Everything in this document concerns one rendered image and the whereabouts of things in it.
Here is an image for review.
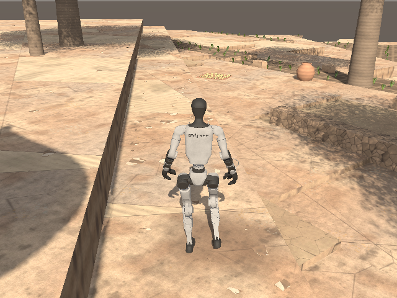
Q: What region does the right robot upper arm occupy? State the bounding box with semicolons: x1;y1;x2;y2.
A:
212;125;230;160

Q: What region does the left robot upper arm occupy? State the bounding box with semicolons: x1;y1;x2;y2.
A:
167;125;186;159

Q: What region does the left robot forearm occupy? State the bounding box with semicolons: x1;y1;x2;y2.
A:
163;149;174;171

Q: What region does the robot left foot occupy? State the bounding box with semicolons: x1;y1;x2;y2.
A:
185;237;195;253

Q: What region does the right robot forearm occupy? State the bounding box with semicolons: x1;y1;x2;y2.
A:
223;150;236;174

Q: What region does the robot right hand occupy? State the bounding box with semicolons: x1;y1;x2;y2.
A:
223;172;238;185

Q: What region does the right robot thigh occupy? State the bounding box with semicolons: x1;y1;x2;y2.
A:
207;173;219;208

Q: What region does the robot left hand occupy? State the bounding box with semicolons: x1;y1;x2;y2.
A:
162;169;176;180

